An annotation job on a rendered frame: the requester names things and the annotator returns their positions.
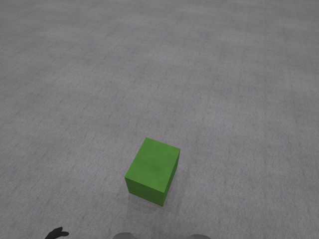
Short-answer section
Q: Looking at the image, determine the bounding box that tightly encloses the left robot hand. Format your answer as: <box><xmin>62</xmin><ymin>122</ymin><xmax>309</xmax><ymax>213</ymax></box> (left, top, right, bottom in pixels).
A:
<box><xmin>45</xmin><ymin>227</ymin><xmax>69</xmax><ymax>239</ymax></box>

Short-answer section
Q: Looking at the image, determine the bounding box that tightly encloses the carton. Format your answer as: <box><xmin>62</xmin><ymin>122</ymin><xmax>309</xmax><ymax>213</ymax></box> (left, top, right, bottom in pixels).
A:
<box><xmin>125</xmin><ymin>137</ymin><xmax>180</xmax><ymax>207</ymax></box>

